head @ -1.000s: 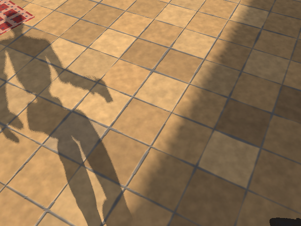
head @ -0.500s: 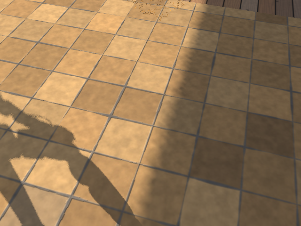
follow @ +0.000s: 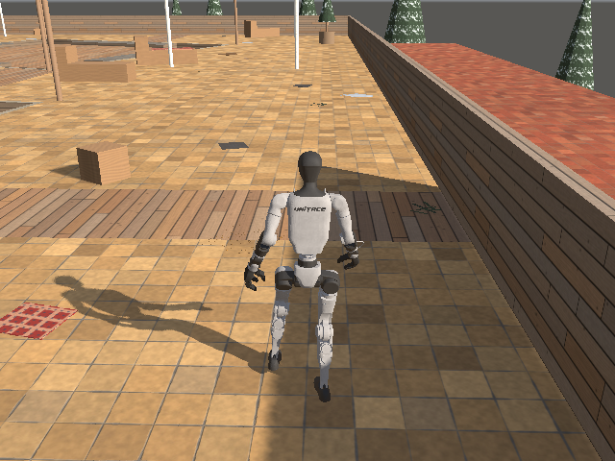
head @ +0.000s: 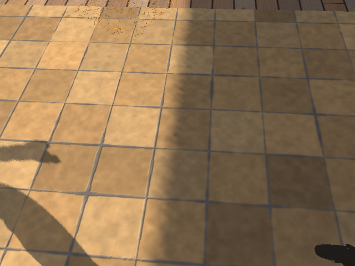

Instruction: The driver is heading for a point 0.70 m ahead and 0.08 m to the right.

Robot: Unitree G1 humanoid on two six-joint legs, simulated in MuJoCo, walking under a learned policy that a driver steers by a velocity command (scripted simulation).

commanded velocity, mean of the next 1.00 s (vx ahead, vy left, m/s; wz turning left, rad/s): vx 0.09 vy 0.00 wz -0.50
